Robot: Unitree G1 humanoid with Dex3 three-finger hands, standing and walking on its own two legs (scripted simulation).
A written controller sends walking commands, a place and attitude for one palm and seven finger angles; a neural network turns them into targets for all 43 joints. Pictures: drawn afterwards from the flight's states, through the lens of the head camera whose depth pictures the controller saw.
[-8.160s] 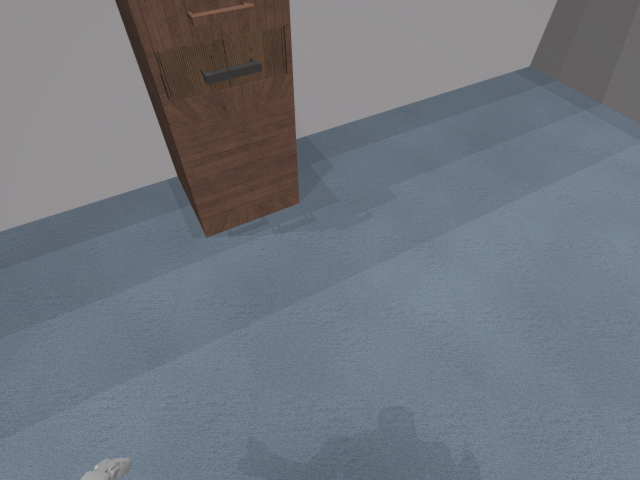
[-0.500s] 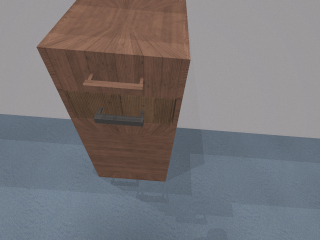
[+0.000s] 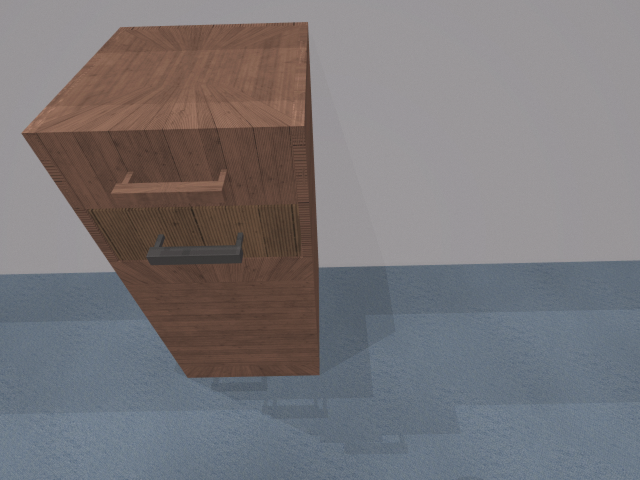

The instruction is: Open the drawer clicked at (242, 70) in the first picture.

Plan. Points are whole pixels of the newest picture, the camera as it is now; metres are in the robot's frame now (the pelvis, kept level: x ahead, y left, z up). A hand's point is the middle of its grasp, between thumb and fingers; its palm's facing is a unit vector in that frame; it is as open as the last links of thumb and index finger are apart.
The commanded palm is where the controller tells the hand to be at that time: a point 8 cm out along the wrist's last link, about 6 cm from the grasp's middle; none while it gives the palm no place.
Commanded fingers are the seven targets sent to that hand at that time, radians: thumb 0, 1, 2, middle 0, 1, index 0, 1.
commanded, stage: come to a stop and stand still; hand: left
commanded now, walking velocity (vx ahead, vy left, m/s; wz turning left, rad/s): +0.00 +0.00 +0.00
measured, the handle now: (198, 246) +0.54 +0.26 -0.08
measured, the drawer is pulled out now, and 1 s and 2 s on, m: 0.00 0.00 0.00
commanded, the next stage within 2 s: look again from close up in 0.78 s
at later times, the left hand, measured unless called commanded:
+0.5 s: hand out of the picture +0.01 +0.15 -0.18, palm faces +0.06 -0.98 -0.17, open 7.4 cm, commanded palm none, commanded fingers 0.00 0.90 0.90 -0.20 -0.30 -0.20 -0.30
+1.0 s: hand out of the picture +0.04 +0.20 -0.18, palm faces -0.03 -0.98 -0.21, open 7.4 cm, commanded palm none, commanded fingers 0.00 0.90 0.90 -0.20 -0.30 -0.20 -0.30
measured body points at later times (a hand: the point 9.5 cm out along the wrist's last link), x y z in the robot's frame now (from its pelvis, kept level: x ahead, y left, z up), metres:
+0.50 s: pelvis +0.04 +0.00 +0.00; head +0.05 -0.01 +0.45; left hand +0.01 +0.20 -0.16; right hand +0.04 -0.22 -0.17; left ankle +0.03 +0.17 -0.74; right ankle -0.05 -0.07 -0.74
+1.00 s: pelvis +0.04 +0.03 -0.01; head +0.07 +0.02 +0.44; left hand +0.04 +0.25 -0.16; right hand +0.06 -0.20 -0.17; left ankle +0.04 +0.16 -0.74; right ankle -0.04 -0.07 -0.74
